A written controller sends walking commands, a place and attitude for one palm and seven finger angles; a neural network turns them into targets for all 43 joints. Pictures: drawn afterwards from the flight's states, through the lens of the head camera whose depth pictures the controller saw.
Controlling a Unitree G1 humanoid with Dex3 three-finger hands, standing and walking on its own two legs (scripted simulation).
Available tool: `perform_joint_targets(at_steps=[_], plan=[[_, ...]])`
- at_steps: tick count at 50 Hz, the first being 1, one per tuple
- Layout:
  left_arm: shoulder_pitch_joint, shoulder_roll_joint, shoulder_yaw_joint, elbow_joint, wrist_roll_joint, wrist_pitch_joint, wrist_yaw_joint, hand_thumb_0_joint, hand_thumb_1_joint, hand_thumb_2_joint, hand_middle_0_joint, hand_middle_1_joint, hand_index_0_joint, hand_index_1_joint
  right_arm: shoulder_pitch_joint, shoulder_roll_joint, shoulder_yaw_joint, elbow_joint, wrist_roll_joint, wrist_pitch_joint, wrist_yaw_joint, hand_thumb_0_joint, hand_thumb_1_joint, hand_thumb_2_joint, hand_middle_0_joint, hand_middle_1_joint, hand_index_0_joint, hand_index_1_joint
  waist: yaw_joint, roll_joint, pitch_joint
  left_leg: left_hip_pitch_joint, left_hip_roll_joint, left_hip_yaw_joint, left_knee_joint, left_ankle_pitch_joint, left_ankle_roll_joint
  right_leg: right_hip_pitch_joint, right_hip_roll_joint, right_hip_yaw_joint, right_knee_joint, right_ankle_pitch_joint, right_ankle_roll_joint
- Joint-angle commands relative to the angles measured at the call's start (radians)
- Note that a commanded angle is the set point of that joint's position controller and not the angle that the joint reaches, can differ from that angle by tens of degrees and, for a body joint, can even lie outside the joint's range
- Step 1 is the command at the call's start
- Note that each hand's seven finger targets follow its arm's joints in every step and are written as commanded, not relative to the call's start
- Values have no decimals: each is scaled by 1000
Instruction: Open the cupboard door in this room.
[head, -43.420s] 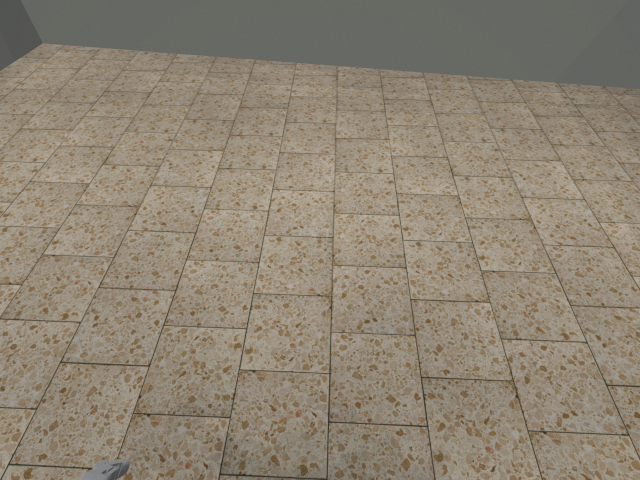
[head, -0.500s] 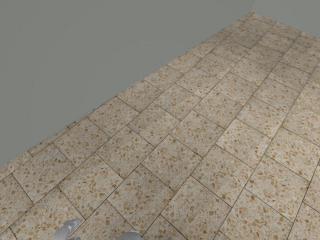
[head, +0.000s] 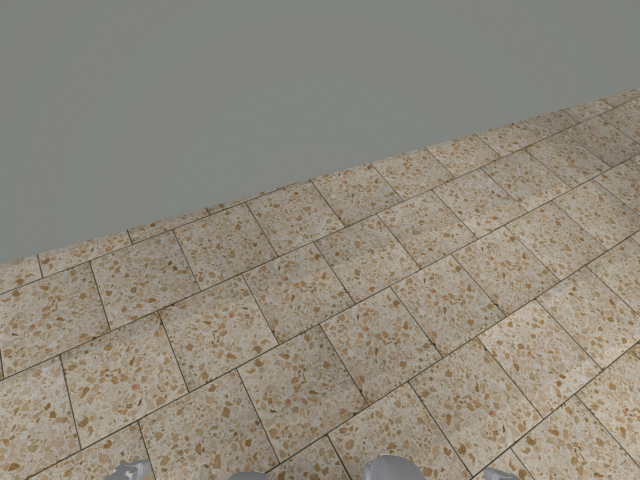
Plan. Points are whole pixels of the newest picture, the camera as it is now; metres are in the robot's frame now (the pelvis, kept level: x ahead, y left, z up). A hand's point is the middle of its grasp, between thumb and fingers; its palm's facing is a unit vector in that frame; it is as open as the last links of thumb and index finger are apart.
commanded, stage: turn to face it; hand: left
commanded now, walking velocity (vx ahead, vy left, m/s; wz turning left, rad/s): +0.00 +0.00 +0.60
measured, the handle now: out of the picture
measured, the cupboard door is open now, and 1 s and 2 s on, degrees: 51 51 51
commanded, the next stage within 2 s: none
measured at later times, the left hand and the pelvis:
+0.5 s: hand out of the picture +0.01 +0.17 -0.18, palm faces +0.31 -0.93 -0.20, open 7.4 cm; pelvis +0.01 -0.03 -0.01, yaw +19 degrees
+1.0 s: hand out of the picture +0.03 +0.19 -0.15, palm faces +0.55 -0.78 -0.29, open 7.4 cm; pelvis +0.04 -0.05 -0.01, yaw +36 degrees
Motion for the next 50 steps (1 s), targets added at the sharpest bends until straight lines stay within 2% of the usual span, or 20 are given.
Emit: perform_joint_targets(at_steps=[1,5,7,8,9,10,14,19,23,24,26,27,30,33,39,44,45,46,47,50], plan=[[-30,53,14,-103,-2,-25,-3,0,900,900,-200,-300,-200,-300,43,-228,-65,-48,-1,-14,-9,0,-900,-900,200,300,200,300,-26,184,-159,138,231,-265,-196,298,126,18,20,6,-156,14,-3],[4,57,13,-106,-5,-32,0,0,900,900,-200,-300,-200,-300,18,-232,-76,-55,-2,-2,-4,0,-900,-900,200,300,200,300,-10,223,-151,53,201,-322,-165,268,110,170,72,-17,-367,43,-21],[84,82,23,-88,-6,-44,7,0,900,900,-200,-300,-200,-300,-20,-214,-76,-70,9,3,-2,0,-900,-900,200,300,200,300,35,172,-166,-61,150,-307,-88,180,62,359,62,-13,-602,182,-31],[121,150,38,-86,5,-56,16,0,900,900,-200,-300,-200,-300,-15,-158,-70,-85,19,4,3,0,-900,-900,200,300,200,300,56,-29,-172,-215,59,-227,68,-7,0,490,-111,166,-769,135,-77],[117,228,49,-94,18,-59,21,0,900,900,-200,-300,-200,-300,-23,-110,-62,-110,20,3,11,0,-900,-900,200,300,200,300,66,-271,-142,-308,-77,-28,325,-317,-77,451,-374,398,-854,163,-196],[85,227,36,-111,9,-52,19,0,900,900,-200,-300,-200,-300,-14,-129,-64,-114,8,8,20,0,-900,-900,200,300,200,300,44,-194,-128,-264,-24,-54,529,-341,-62,311,-412,362,-843,158,-253],[13,101,9,-118,3,-64,25,0,900,900,-200,-300,-200,-300,-15,-104,-57,-60,13,24,30,0,-900,-900,200,300,200,300,-9,-202,-104,-280,37,0,619,-198,-100,367,-236,60,-713,646,-203],[115,153,26,-73,12,-69,23,0,900,900,-200,-300,-200,-300,-98,-63,-33,-74,20,15,37,0,-900,-900,200,300,200,300,47,-155,-135,-167,15,94,270,-218,-98,476,-261,0,-628,846,-196],[103,176,36,-67,3,-63,14,0,900,900,-200,-300,-200,-300,-35,-91,-33,-66,18,5,32,0,-900,-900,200,300,200,300,5,-162,-158,23,-10,125,21,-56,-68,398,-251,-66,-516,792,-139],[82,165,34,-73,-2,-60,11,0,900,900,-200,-300,-200,-300,22,-123,-43,-54,16,0,33,0,-900,-900,200,300,200,300,-32,-97,-183,164,17,86,-90,82,-49,300,-238,-97,-406,699,-97],[22,60,5,-149,-7,-45,5,0,900,900,-200,-300,-200,-300,176,-321,-90,-35,4,-4,17,0,-900,-900,200,300,200,300,-114,358,-237,376,453,-459,-165,662,217,-120,-35,-107,10,-261,13],[-40,89,11,-154,3,-31,13,0,900,900,-200,-300,-200,-300,199,-308,-89,-14,4,-4,6,0,-900,-900,200,300,200,300,-125,247,-239,318,430,-446,-165,487,233,-133,-37,-3,100,-228,-4],[-23,74,19,-102,3,-26,2,0,900,900,-200,-300,-200,-300,27,-235,-65,-63,1,-11,-12,0,-900,-900,200,300,200,300,-40,208,-144,126,286,-317,-212,226,147,-97,-39,37,106,-17,-4],[11,67,21,-84,3,-21,-5,0,900,900,-200,-300,-200,-300,5,-220,-57,-61,4,-15,-11,0,-900,-900,200,300,200,300,-14,186,-138,107,230,-263,-226,191,120,-43,-15,22,3,39,-4],[-39,63,13,-113,2,-30,-2,0,900,900,-200,-300,-200,-300,50,-223,-70,-45,0,-11,-7,0,-900,-900,200,300,200,300,-33,197,-164,147,213,-329,-197,250,130,17,36,15,-204,21,-8],[57,80,19,-99,-6,-45,9,0,900,900,-200,-300,-200,-300,-2,-212,-79,-62,8,1,-4,0,-900,-900,200,300,200,300,19,186,-174,-3,149,-361,-108,271,80,312,80,-3,-556,164,-30],[100,116,30,-92,-4,-54,16,0,900,900,-200,-300,-200,-300,-11,-178,-75,-71,14,2,0,0,-900,-900,200,300,200,300,45,110,-183,-112,103,-336,-30,154,37,445,0,73,-699,194,-51],[121,195,47,-92,12,-62,24,0,900,900,-200,-300,-200,-300,-2,-120,-67,-90,24,-1,6,0,-900,-900,200,300,200,300,52,-142,-187,-283,-30,-163,162,-126,-42,535,-242,316,-799,188,-139],[94,225,41,-105,15,-58,23,0,900,900,-200,-300,-200,-300,-10,-123,-66,-106,15,-1,13,0,-900,-900,200,300,200,300,50,-228,-145,-292,-68,-51,423,-356,-67,412,-416,398,-827,253,-245],[-4,115,18,-123,3,-60,29,0,900,900,-200,-300,-200,-300,-12,-121,-66,-65,9,21,22,0,-900,-900,200,300,200,300,-9,-210,-84,-295,27,-43,663,-231,-85,347,-270,149,-729,556,-237]])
